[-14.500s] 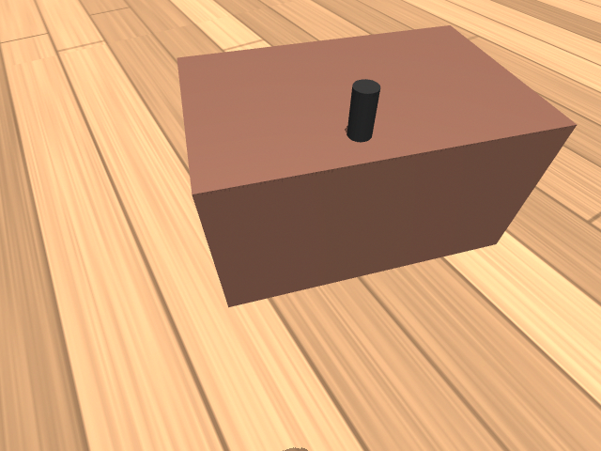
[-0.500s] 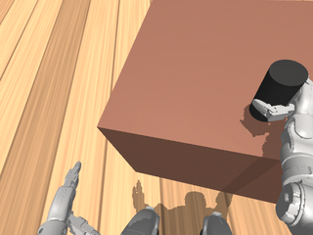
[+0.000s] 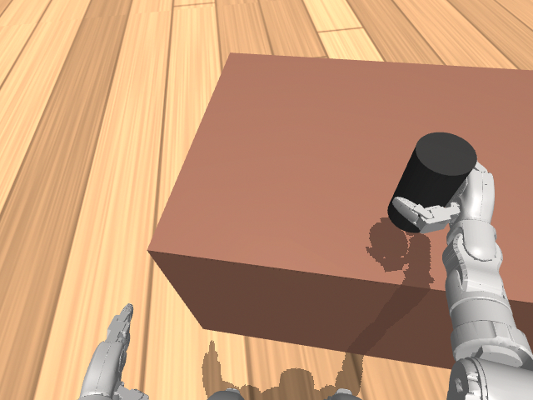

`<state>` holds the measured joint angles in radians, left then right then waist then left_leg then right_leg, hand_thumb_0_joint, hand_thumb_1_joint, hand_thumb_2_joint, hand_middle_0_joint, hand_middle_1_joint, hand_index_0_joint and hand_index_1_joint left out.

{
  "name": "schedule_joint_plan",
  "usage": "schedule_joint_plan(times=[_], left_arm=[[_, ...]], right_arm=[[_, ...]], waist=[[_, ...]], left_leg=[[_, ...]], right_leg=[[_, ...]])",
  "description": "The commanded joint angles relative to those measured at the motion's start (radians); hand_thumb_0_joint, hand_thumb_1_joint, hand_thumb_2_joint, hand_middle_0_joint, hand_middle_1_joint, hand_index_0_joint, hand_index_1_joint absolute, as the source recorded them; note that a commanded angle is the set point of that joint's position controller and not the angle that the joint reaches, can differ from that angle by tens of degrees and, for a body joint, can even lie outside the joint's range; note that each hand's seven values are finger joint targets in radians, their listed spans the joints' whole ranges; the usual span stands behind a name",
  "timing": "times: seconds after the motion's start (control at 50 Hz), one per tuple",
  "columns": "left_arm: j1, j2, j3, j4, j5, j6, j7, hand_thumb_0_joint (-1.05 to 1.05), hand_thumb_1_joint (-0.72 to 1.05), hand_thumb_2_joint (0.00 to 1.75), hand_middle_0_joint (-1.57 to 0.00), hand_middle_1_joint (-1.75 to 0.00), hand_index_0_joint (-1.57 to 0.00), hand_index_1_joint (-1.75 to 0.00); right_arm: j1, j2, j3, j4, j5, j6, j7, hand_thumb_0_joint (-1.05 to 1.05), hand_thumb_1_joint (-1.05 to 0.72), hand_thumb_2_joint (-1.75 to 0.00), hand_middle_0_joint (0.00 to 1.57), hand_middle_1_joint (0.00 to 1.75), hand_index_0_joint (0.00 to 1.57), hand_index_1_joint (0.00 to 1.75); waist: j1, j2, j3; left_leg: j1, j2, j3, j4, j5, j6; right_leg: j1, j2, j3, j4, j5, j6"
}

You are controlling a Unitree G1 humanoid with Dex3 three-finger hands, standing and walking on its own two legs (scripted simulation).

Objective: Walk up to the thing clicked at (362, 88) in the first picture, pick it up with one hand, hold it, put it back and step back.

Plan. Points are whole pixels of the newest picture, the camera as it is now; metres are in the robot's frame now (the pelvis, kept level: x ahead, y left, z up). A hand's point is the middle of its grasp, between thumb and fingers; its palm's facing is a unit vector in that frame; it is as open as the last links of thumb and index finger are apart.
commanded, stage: lift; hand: right
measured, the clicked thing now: (425, 187) +0.43 -0.18 +0.08
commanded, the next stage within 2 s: hold in 0.92 s
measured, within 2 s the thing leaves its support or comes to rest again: neither
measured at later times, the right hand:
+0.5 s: hand (435, 205) +0.36 -0.16 +0.12, palm faces +0.17 +0.99 -0.01, open 10.5 cm
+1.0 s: hand (446, 206) +0.34 -0.16 +0.15, palm faces +0.17 +0.99 -0.01, open 10.5 cm
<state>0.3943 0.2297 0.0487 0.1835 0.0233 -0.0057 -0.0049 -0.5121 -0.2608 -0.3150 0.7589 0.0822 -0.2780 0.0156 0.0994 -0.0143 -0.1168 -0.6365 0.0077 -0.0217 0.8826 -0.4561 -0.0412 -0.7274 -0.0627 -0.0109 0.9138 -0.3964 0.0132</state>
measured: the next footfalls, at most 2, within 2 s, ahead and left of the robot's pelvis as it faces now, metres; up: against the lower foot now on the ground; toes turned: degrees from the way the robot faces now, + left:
none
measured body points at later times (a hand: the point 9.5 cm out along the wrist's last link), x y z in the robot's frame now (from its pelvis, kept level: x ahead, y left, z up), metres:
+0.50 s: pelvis -0.01 +0.01 +0.02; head +0.01 +0.02 +0.47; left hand +0.15 +0.27 -0.04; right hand +0.35 -0.22 +0.12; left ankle -0.01 +0.15 -0.69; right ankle +0.03 -0.13 -0.69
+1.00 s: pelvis +0.00 +0.01 +0.04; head +0.00 +0.02 +0.49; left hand +0.16 +0.27 -0.03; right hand +0.33 -0.22 +0.15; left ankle -0.01 +0.15 -0.69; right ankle +0.03 -0.13 -0.69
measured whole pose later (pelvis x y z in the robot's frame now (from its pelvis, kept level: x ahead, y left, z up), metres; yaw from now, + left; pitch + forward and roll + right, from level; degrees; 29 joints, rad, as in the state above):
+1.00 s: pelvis +0.00 +0.01 +0.04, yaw -1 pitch +1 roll +0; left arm 0.28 0.22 0.08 0.48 -0.02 -0.07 0.09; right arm -0.19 -0.19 -0.18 0.24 0.17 -0.01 -0.01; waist 0.03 -0.02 -0.02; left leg -0.28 0.03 -0.01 0.62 -0.36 -0.03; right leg -0.35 -0.04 -0.02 0.61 -0.27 0.03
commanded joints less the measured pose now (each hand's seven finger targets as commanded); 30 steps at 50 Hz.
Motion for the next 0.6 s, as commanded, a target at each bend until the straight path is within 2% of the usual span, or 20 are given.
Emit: schedule_joint_plan(times=[0.0,0.02,0.06,0.08,0.1,0.14,0.22,0.26,0.32,0.34,0.36,0.38,0.4,0.42,0.44,0.46,0.48,0.52,0.54,0.58], left_arm=[[-0.022,0.131,0.084,-0.154,-0.021,-0.056,0.033,0.0,-0.54,0.05,-0.04,-0.05,-0.04,-0.05],[-0.027,0.122,0.077,-0.13,-0.022,-0.057,0.035,0.0,-0.54,0.05,-0.04,-0.05,-0.04,-0.05],[-0.048,0.159,0.113,-0.15,-0.027,-0.06,0.046,0.0,-0.54,0.05,-0.04,-0.05,-0.04,-0.05],[0.006,0.132,0.097,-0.091,-0.026,-0.056,0.046,0.0,-0.54,0.05,-0.04,-0.05,-0.04,-0.05],[-0.011,0.099,0.061,-0.086,-0.028,-0.06,0.044,0.0,-0.54,0.05,-0.04,-0.05,-0.04,-0.05],[-0.055,0.122,0.081,-0.101,-0.034,-0.071,0.057,0.0,-0.54,0.05,-0.04,-0.05,-0.04,-0.05],[-0.047,0.126,0.095,-0.025,-0.034,-0.076,0.072,0.0,-0.54,0.05,-0.03,-0.05,-0.04,-0.05],[-0.086,0.105,0.069,-0.02,-0.037,-0.081,0.074,0.0,-0.54,0.05,-0.03,-0.05,-0.03,-0.05],[-0.108,0.131,0.09,-0.017,-0.038,-0.082,0.085,0.0,-0.54,0.05,-0.03,-0.05,-0.04,-0.05],[-0.121,0.129,0.085,-0.028,-0.039,-0.085,0.087,0.0,-0.54,0.05,-0.03,-0.05,-0.04,-0.05],[-0.09,0.09,0.059,0.036,-0.038,-0.081,0.085,0.0,-0.54,0.05,-0.03,-0.05,-0.03,-0.05],[-0.117,0.113,0.08,0.017,-0.04,-0.084,0.089,0.0,-0.54,0.05,-0.03,-0.05,-0.04,-0.05],[-0.132,0.143,0.108,0.017,-0.042,-0.087,0.096,0.0,-0.54,0.05,-0.03,-0.05,-0.04,-0.05],[-0.128,0.123,0.086,0.029,-0.041,-0.09,0.094,0.0,-0.54,0.05,-0.04,-0.05,-0.04,-0.05],[-0.12,0.093,0.06,0.041,-0.04,-0.09,0.09,0.0,-0.54,0.05,-0.03,-0.05,-0.04,-0.05],[-0.162,0.107,0.071,0.023,-0.042,-0.094,0.093,0.0,-0.54,0.05,-0.03,-0.05,-0.04,-0.05],[-0.145,0.122,0.09,0.069,-0.043,-0.09,0.097,0.0,-0.54,0.05,-0.04,-0.05,-0.04,-0.05],[-0.181,0.114,0.069,-0.002,-0.043,-0.101,0.094,0.0,-0.54,0.05,-0.04,-0.05,-0.04,-0.05],[-0.166,0.099,0.066,0.038,-0.043,-0.101,0.093,0.0,-0.54,0.05,-0.03,-0.05,-0.04,-0.05],[-0.134,0.085,0.056,0.092,-0.045,-0.094,0.093,0.0,-0.54,0.05,-0.04,-0.05,-0.04,-0.05]], right_arm=[[-0.381,-0.168,0.002,-0.33,0.04,-0.049,-0.004,0.0,-0.05,-1.31,1.25,1.45,1.3,1.45],[-0.39,-0.162,0.013,-0.365,0.043,-0.045,-0.004,0.0,-0.06,-1.31,1.25,1.44,1.31,1.44],[-0.38,-0.22,-0.02,-0.417,0.045,-0.035,-0.01,0.0,-0.05,-1.31,1.25,1.45,1.31,1.45],[-0.356,-0.164,0.021,-0.422,0.048,-0.024,-0.006,0.0,-0.05,-1.32,1.25,1.45,1.31,1.45],[-0.349,-0.115,0.053,-0.447,0.057,-0.017,-0.003,0.0,-0.04,-1.32,1.26,1.45,1.31,1.45],[-0.348,-0.165,0.019,-0.482,0.064,-0.005,-0.01,0.0,-0.02,-1.31,1.24,1.45,1.3,1.45],[-0.302,-0.132,0.046,-0.546,0.073,0.017,-0.013,0.0,-0.02,-1.31,1.25,1.45,1.31,1.45],[-0.271,-0.133,0.047,-0.565,0.076,0.028,-0.015,0.0,-0.03,-1.3,1.25,1.44,1.3,1.44],[-0.236,-0.133,0.047,-0.597,0.081,0.043,-0.021,0.0,-0.03,-1.32,1.25,1.45,1.31,1.45],[-0.254,-0.135,0.049,-0.635,0.083,0.046,-0.021,0.0,-0.04,-1.33,1.26,1.47,1.32,1.47],[-0.227,-0.101,0.068,-0.607,0.084,0.052,-0.023,0.0,-0.02,-1.33,1.26,1.47,1.32,1.47],[-0.24,-0.128,0.052,-0.656,0.09,0.053,-0.025,0.0,-0.03,-1.34,1.27,1.47,1.33,1.47],[-0.205,-0.127,0.048,-0.623,0.091,0.065,-0.026,0.0,-0.02,-1.33,1.25,1.46,1.31,1.46],[-0.195,-0.113,0.061,-0.629,0.091,0.073,-0.026,0.0,-0.01,-1.33,1.25,1.46,1.31,1.46],[-0.189,-0.095,0.073,-0.656,0.091,0.075,-0.023,0.0,0.0,-1.33,1.25,1.46,1.31,1.47],[-0.205,-0.126,0.054,-0.689,0.092,0.075,-0.027,0.0,-0.01,-1.33,1.26,1.47,1.32,1.47],[-0.175,-0.121,0.059,-0.651,0.092,0.08,-0.026,0.0,-0.03,-1.33,1.26,1.47,1.32,1.47],[-0.169,-0.1,0.065,-0.684,0.097,0.089,-0.025,0.0,-0.02,-1.32,1.25,1.46,1.31,1.46],[-0.173,-0.091,0.079,-0.717,0.095,0.089,-0.025,0.0,-0.02,-1.33,1.26,1.46,1.32,1.46],[-0.152,-0.105,0.069,-0.71,0.1,0.095,-0.025,0.0,-0.01,-1.32,1.25,1.46,1.31,1.46]], waist=[[-0.008,-0.007,-0.316],[-0.01,-0.031,-0.306],[-0.029,-0.034,-0.342],[-0.023,-0.028,-0.299],[-0.025,-0.027,-0.268],[-0.034,-0.012,-0.289],[-0.037,-0.019,-0.267],[-0.051,-0.027,-0.263],[-0.058,0.021,-0.267],[-0.055,0.003,-0.263],[-0.054,-0.005,-0.22],[-0.064,-0.015,-0.221],[-0.052,0.023,-0.222],[-0.055,0.03,-0.184],[-0.055,0.023,-0.209],[-0.07,0.012,-0.216],[-0.065,0.015,-0.18],[-0.063,0.023,-0.194],[-0.069,-0.002,-0.204],[-0.075,-0.008,-0.174]], left_leg=[[0.115,-0.034,0.05,-0.148,0.371,0.023],[0.114,-0.033,0.052,-0.154,0.336,0.029],[0.148,-0.027,0.045,-0.17,0.341,0.028],[0.146,-0.028,0.047,-0.179,0.341,0.027],[0.143,-0.027,0.048,-0.185,0.324,0.03],[0.17,-0.019,0.038,-0.205,0.333,0.024],[0.187,-0.017,0.041,-0.223,0.334,0.025],[0.209,-0.016,0.043,-0.23,0.349,0.026],[0.247,-0.013,0.041,-0.251,0.356,0.02],[0.238,-0.014,0.039,-0.26,0.343,0.021],[0.227,-0.014,0.041,-0.265,0.327,0.022],[0.243,-0.01,0.038,-0.275,0.327,0.022],[0.239,-0.012,0.039,-0.285,0.313,0.02],[0.239,-0.01,0.039,-0.295,0.304,0.018],[0.254,-0.008,0.036,-0.296,0.315,0.018],[0.265,-0.008,0.038,-0.296,0.321,0.019],[0.246,-0.01,0.04,-0.299,0.309,0.02],[0.263,-0.018,0.054,-0.306,0.292,0.023],[0.27,-0.017,0.053,-0.304,0.302,0.024],[0.273,-0.013,0.048,-0.318,0.289,0.025]], right_leg=[[0.35,0.032,-0.011,-0.142,0.296,-0.023],[0.354,0.033,-0.009,-0.162,0.269,-0.019],[0.393,0.034,-0.014,-0.174,0.272,-0.017],[0.383,0.035,-0.015,-0.183,0.267,-0.019],[0.377,0.036,-0.016,-0.197,0.251,-0.017],[0.398,0.039,-0.021,-0.201,0.251,-0.021],[0.437,0.04,-0.021,-0.23,0.254,-0.018],[0.454,0.041,-0.023,-0.242,0.275,-0.016],[0.463,0.044,-0.023,-0.255,0.273,-0.019],[0.481,0.043,-0.025,-0.266,0.262,-0.017],[0.469,0.044,-0.026,-0.271,0.248,-0.017],[0.478,0.047,-0.029,-0.278,0.25,-0.016],[0.486,0.045,-0.026,-0.283,0.237,-0.019],[0.474,0.047,-0.028,-0.288,0.226,-0.02],[0.486,0.047,-0.028,-0.289,0.233,-0.022],[0.491,0.048,-0.028,-0.297,0.246,-0.018],[0.492,0.046,-0.027,-0.303,0.236,-0.017],[0.504,0.04,-0.018,-0.325,0.223,-0.016],[0.515,0.04,-0.018,-0.327,0.231,-0.014],[0.503,0.045,-0.023,-0.334,0.22,-0.015]])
